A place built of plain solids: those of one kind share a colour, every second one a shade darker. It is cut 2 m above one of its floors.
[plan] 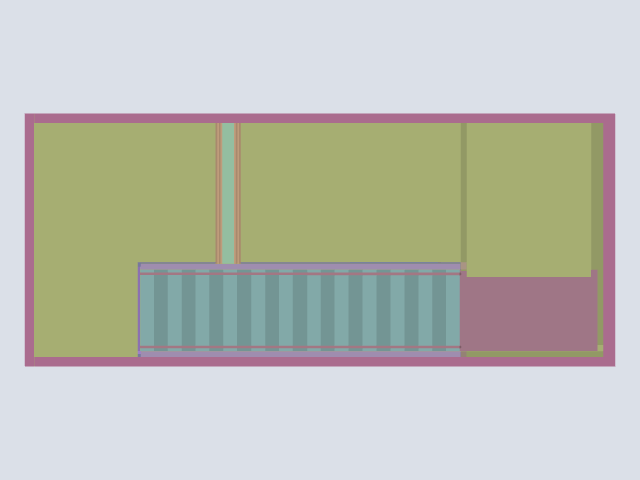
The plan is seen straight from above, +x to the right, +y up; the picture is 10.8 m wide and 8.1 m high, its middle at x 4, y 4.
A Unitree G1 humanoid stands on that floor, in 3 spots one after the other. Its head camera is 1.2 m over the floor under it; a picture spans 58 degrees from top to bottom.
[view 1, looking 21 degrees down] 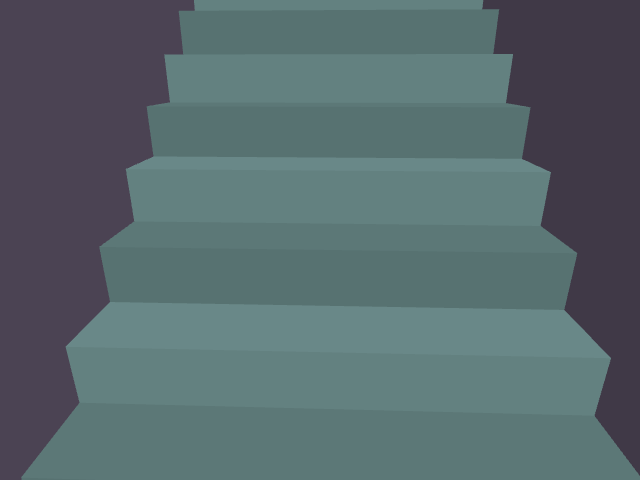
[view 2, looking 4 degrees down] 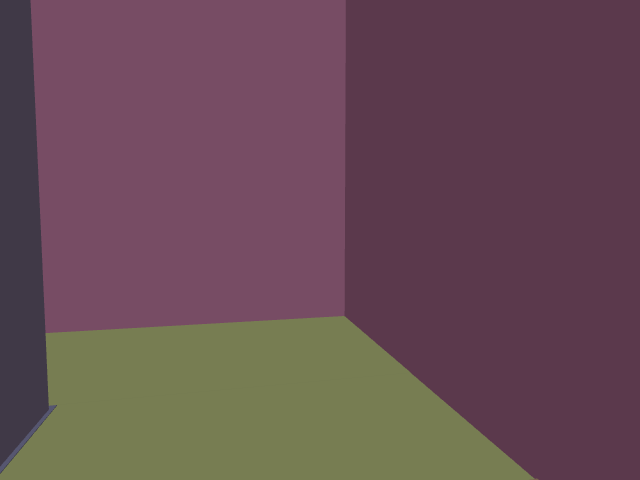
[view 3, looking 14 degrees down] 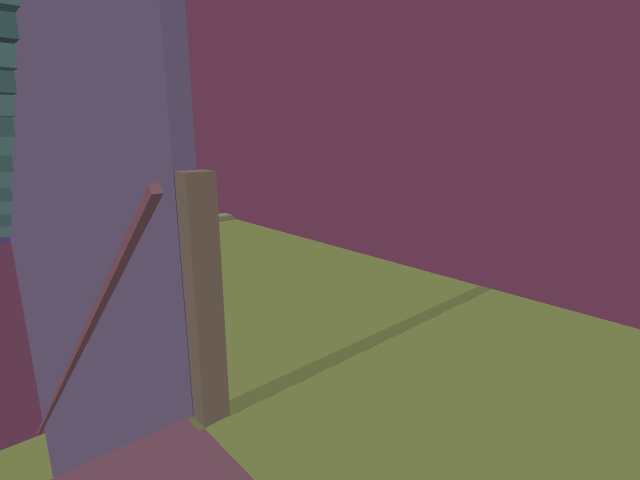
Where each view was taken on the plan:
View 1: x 0.52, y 2.81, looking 2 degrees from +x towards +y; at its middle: tread_slab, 1.32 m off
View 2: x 3.81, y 4.62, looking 167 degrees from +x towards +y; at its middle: wall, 4.77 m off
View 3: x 7.96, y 2.81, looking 138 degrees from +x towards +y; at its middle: wall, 4.87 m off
